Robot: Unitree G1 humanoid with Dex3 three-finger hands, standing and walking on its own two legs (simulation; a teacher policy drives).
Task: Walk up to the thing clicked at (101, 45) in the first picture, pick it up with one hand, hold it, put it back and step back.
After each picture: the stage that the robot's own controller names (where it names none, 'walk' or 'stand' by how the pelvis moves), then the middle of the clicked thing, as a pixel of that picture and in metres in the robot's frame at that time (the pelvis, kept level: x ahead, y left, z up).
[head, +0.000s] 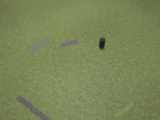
stand; (102, 43) +1.37 -0.21 -0.72
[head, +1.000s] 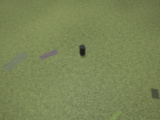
walk; (82, 50) +1.27 +0.10 -0.70
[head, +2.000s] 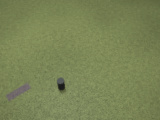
walk; (61, 84) +0.80 +0.24 -0.70
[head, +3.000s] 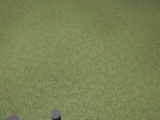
stand; (56, 116) +0.45 +0.19 -0.70
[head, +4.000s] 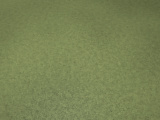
stand; out of the picture +0.41 +0.21 -0.72
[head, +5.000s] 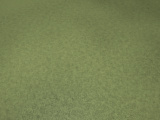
stand; out of the picture +0.39 +0.20 -0.73
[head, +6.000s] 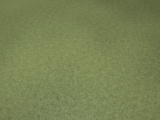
stand; out of the picture +0.39 +0.21 -0.73
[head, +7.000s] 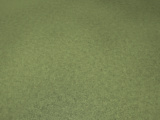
stand; out of the picture +0.38 +0.20 -0.73
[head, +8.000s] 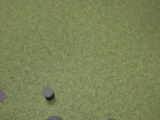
go down; (48, 94) +0.43 +0.21 -0.57
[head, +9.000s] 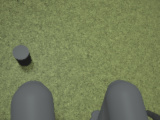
go down; (22, 56) +0.47 +0.26 -0.30
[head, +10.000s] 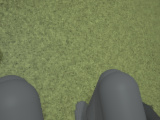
close in; out of the picture +0.45 +0.29 -0.25
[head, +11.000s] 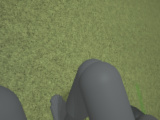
close; out of the picture +0.43 +0.32 -0.22
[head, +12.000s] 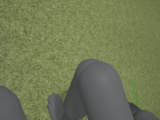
close; out of the picture +0.43 +0.32 -0.22
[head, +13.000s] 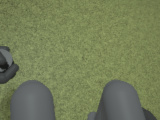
lift; (3, 66) +0.36 +0.28 -0.09
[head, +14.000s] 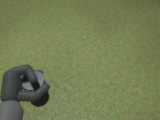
hold; (36, 89) +0.33 +0.17 +0.03
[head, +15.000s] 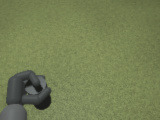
hold; (39, 93) +0.33 +0.17 -0.01
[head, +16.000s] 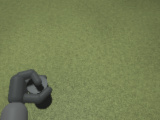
hold; (40, 93) +0.33 +0.17 -0.01
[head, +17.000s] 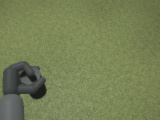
crouch; (34, 84) +0.36 +0.18 -0.05
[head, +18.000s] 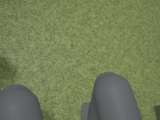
lower; out of the picture +0.48 +0.29 -0.11
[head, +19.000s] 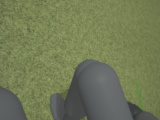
lower; out of the picture +0.42 +0.33 -0.23
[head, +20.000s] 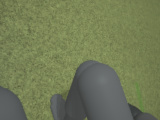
lower; out of the picture +0.41 +0.34 -0.23
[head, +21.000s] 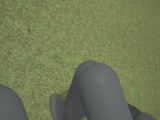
lower; out of the picture +0.41 +0.34 -0.23
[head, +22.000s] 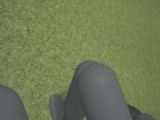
lower; out of the picture +0.41 +0.34 -0.23
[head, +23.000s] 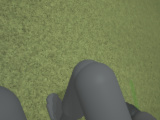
open; out of the picture +0.41 +0.33 -0.23
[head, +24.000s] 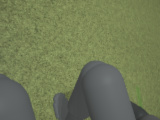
stand; out of the picture +0.41 +0.33 -0.23
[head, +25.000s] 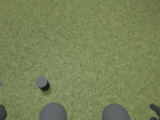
walk; (43, 84) +0.44 +0.24 -0.49
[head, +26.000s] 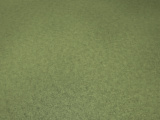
stand; out of the picture +0.39 +0.22 -0.67
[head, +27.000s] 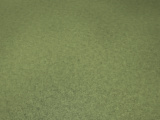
stand; out of the picture +0.40 +0.22 -0.67
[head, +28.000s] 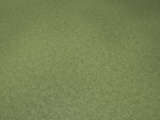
stand; out of the picture +0.40 +0.21 -0.70
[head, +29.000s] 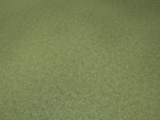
stand; out of the picture +0.41 +0.21 -0.72
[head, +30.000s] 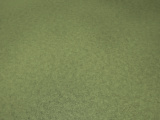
stand; out of the picture +0.38 +0.22 -0.73
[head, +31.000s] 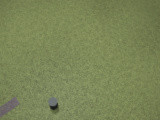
walk; (53, 103) +0.45 +0.18 -0.71
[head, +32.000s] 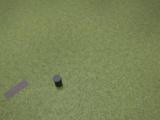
walk; (57, 81) +0.70 +0.26 -0.69
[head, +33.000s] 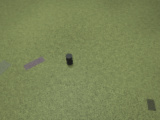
stand; (69, 59) +1.04 +0.19 -0.70
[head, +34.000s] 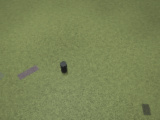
stand; (63, 67) +1.00 +0.21 -0.72
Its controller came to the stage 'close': yes
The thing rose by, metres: 0.71
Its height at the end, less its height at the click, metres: +0.00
